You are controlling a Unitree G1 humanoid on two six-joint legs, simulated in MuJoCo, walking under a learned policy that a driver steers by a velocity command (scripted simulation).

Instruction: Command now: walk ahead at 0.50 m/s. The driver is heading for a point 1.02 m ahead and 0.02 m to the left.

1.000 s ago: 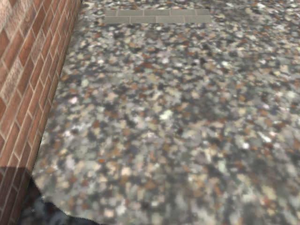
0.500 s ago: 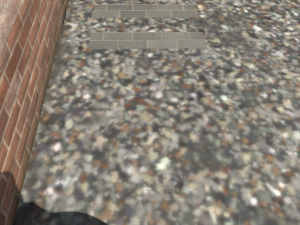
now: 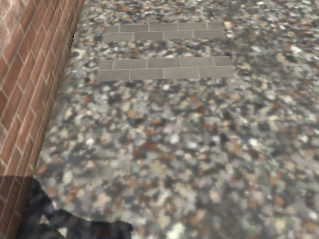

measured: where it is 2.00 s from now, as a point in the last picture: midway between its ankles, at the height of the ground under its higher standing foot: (170, 142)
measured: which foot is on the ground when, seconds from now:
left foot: up 0.00-0.42, down 0.44-0.98, up 1.00-1.00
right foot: down 0.00-0.46, up 0.48-0.96, down 0.98-1.00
